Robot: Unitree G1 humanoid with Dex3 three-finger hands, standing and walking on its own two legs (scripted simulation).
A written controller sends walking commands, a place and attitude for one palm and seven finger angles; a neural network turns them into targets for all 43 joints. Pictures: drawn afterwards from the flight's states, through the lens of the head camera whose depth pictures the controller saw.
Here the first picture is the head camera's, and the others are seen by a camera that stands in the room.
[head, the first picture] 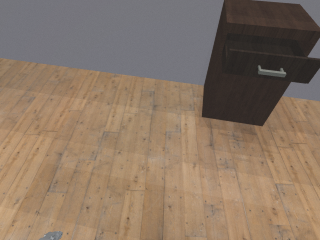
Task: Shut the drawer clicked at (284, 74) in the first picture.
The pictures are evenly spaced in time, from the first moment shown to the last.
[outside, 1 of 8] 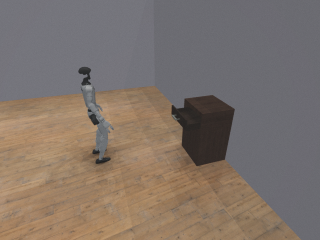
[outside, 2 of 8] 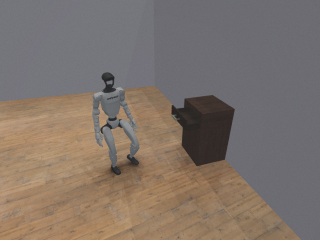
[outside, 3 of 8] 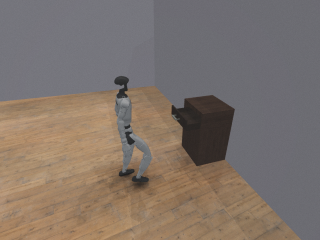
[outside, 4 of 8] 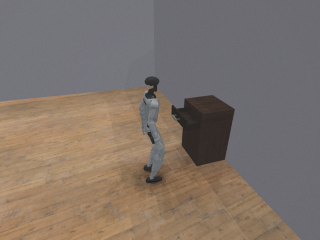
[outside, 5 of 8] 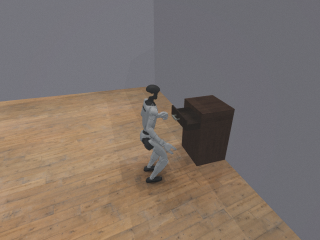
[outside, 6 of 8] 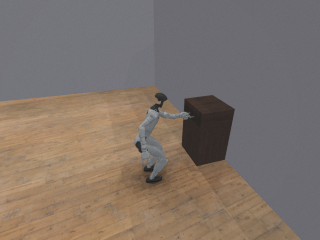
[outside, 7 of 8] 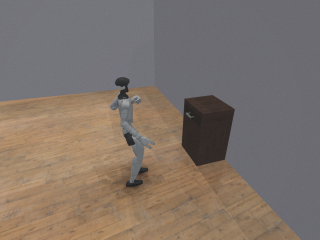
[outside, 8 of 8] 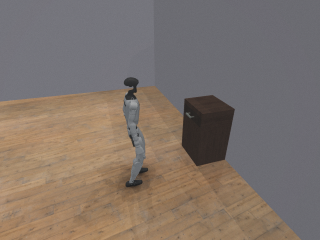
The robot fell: no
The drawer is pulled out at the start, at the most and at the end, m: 0.20 0.20 0.00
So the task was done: yes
